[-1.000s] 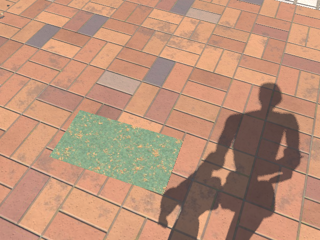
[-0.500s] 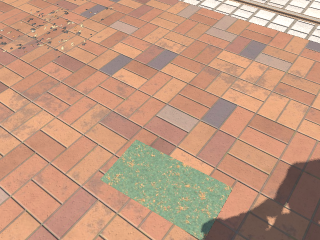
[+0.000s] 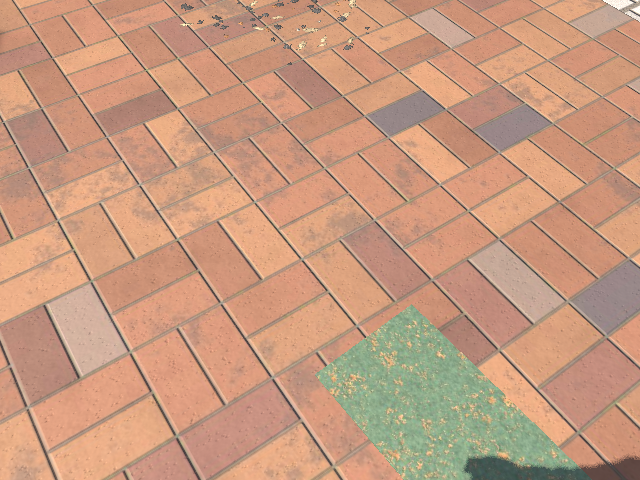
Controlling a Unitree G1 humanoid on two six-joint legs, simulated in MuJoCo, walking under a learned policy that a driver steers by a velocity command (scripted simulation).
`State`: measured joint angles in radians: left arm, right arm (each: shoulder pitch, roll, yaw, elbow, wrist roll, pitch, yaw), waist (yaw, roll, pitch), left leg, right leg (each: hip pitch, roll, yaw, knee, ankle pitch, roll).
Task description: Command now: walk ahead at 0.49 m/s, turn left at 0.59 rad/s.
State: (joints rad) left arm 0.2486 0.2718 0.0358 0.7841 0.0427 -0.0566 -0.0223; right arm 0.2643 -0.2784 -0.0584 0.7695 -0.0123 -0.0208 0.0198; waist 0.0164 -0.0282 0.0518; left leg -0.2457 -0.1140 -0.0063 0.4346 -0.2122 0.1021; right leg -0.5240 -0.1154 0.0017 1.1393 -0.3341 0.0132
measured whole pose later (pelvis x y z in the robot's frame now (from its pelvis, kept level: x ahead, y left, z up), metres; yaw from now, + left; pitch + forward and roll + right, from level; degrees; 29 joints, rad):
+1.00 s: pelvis +0.54 +0.07 +0.01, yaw +7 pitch +0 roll +0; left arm 0.32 0.26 0.05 0.90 0.02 -0.03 -0.03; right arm 0.25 -0.24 -0.03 0.84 -0.03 -0.08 0.00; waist 0.01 -0.04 0.03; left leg -0.19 -0.03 0.14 0.37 -0.18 0.08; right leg -0.46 -0.05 0.01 1.09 -0.29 -0.06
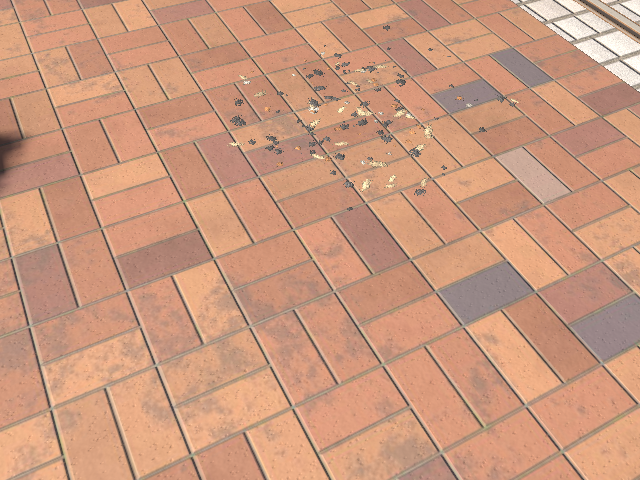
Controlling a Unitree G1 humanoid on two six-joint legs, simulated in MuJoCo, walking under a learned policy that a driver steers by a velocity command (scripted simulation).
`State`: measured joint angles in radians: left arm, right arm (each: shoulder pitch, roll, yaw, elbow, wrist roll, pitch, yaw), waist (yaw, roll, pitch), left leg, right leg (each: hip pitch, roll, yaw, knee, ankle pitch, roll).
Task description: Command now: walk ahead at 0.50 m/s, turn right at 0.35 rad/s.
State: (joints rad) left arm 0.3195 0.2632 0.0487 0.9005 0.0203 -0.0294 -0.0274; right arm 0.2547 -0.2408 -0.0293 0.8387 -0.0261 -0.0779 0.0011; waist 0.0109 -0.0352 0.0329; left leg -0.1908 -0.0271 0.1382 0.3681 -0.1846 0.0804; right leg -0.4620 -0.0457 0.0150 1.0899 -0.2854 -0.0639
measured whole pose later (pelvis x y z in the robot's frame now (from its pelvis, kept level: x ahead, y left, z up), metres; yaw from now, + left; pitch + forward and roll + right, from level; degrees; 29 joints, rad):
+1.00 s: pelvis +0.55 -0.10 -0.01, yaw -35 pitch +1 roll +0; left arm 0.34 0.32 0.07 0.82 0.02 -0.03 -0.01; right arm 0.15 -0.26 -0.03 0.73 -0.04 -0.06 -0.01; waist 0.05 -0.03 0.04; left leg -0.35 -0.01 0.06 0.52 -0.18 0.03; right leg -0.33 0.08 0.07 1.12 -0.39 -0.08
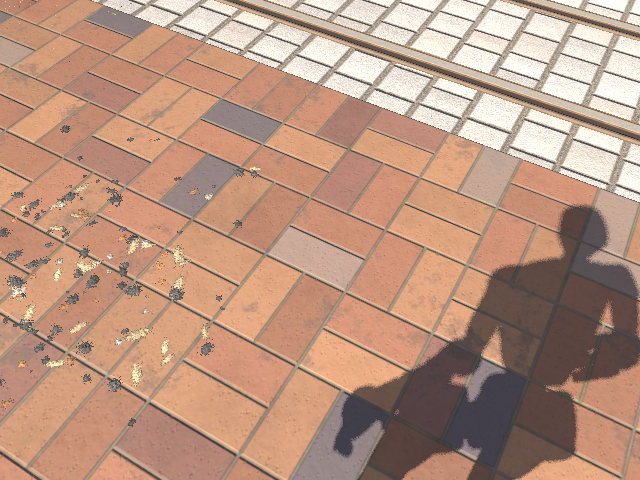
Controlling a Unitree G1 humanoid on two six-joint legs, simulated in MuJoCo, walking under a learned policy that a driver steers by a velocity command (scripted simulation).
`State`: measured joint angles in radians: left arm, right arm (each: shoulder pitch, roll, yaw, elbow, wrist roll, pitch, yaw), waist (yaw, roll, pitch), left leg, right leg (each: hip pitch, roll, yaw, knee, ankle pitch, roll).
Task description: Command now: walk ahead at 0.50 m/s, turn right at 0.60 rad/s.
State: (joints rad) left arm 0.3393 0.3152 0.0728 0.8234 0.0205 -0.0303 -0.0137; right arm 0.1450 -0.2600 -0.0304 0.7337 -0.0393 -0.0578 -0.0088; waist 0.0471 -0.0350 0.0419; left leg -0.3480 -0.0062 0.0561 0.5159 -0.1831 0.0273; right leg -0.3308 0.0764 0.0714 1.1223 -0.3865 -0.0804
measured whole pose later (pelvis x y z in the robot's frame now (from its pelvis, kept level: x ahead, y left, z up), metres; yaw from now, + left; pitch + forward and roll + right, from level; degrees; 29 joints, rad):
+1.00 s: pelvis +0.26 -0.02 +0.02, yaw -9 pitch +1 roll -2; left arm 0.19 0.27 0.05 0.78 0.03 -0.02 -0.01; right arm 0.46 -0.23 -0.05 0.90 -0.01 -0.01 0.00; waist -0.04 -0.02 -0.05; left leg -0.07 -0.05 -0.07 0.32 -0.28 0.08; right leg -0.46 0.04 -0.01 0.79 -0.26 -0.01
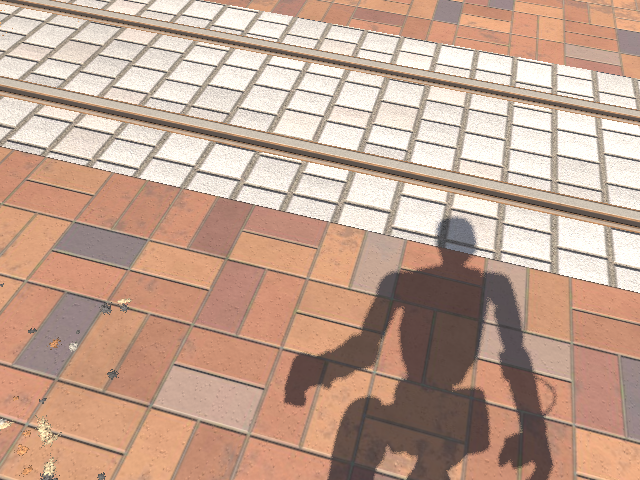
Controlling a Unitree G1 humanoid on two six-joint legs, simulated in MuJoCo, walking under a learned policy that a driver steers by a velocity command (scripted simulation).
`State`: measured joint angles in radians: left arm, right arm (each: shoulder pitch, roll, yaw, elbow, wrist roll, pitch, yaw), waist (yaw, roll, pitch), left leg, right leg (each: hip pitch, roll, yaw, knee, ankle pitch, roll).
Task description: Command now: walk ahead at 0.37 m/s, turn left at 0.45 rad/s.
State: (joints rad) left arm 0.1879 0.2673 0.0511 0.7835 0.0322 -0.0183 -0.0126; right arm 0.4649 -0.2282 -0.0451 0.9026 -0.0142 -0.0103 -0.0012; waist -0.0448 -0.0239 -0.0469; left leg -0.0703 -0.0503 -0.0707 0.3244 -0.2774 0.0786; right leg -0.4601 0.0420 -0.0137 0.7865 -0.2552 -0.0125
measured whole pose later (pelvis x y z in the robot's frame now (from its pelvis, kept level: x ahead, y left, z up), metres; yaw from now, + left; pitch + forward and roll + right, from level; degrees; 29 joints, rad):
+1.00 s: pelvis +0.48 +0.12 -0.01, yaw +35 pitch +1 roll +0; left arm 0.19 0.27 0.03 0.74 0.05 -0.03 -0.01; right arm 0.30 -0.28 -0.06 0.80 -0.01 -0.03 0.02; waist -0.01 -0.02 0.06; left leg -0.22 -0.14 -0.02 0.39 -0.18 0.14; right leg -0.57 -0.12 0.02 1.10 -0.31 0.03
